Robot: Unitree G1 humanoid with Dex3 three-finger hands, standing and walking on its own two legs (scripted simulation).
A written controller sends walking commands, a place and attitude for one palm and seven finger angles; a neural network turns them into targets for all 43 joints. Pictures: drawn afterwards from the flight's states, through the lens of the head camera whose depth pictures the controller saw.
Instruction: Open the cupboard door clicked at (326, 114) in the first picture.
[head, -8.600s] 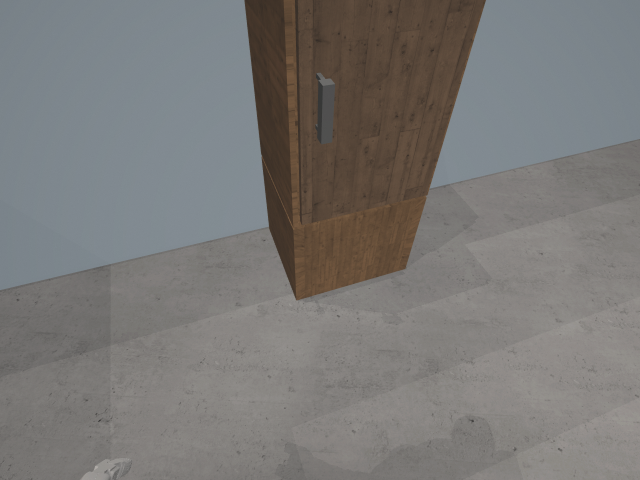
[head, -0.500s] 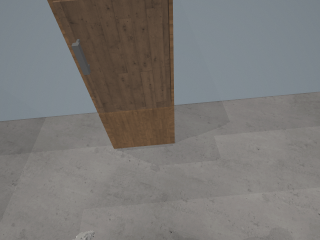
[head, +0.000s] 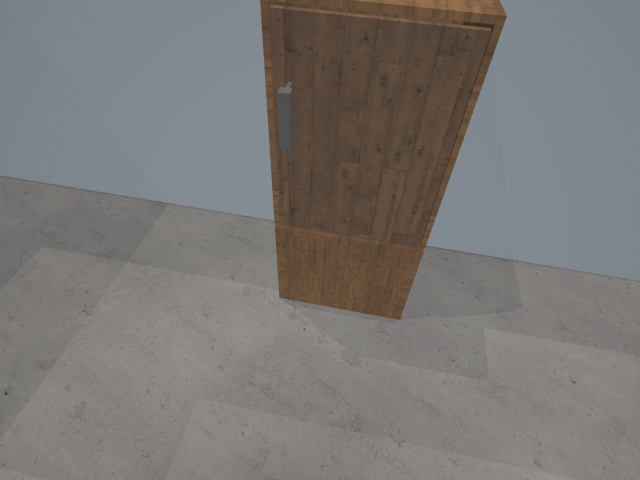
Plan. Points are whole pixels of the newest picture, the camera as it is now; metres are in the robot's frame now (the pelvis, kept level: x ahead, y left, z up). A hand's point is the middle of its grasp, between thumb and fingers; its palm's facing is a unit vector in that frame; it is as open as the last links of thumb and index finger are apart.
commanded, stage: take the last steps up to it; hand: left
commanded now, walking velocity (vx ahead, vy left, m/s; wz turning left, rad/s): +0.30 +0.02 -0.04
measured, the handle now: (288, 115) +0.83 +0.20 +0.03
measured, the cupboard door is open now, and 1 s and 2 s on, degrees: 0 0 0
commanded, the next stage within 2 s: come to a stop and stand still in 0.58 s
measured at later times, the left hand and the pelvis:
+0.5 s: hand (189, 410) +0.24 +0.25 -0.18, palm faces -0.02 -0.99 -0.14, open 7.4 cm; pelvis +0.14 +0.08 -0.01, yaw -2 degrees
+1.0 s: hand (208, 356) +0.33 +0.25 -0.18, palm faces -0.02 -0.97 -0.24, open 7.3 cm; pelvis +0.28 +0.07 -0.01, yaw -4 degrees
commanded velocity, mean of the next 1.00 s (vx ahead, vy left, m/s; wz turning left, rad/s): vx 0.06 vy -0.02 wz -0.05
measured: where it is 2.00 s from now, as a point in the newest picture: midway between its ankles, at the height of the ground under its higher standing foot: outside the picture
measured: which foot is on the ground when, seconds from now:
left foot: up 0.00-0.02, down 0.04-0.66, up 0.68-1.00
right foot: down 0.00-0.04, up 0.06-0.64, down 0.66-1.00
